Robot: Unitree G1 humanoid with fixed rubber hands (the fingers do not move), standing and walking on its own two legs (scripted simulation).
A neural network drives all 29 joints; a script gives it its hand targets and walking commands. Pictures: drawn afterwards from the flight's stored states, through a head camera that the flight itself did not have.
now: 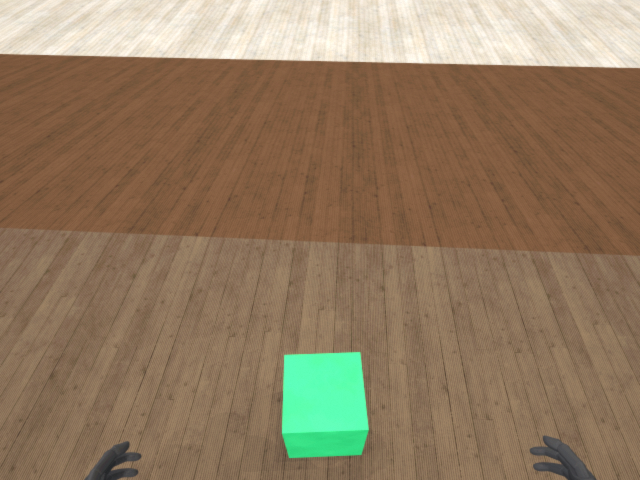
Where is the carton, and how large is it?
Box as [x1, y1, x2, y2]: [282, 352, 368, 457]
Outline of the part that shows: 359,352 284,355 282,434 289,457 361,454 368,428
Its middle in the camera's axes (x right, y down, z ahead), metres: +0.00 +0.47 +1.09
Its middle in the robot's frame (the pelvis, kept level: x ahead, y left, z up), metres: +0.42 +0.02 -0.65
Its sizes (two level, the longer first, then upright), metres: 0.210 0.200 0.250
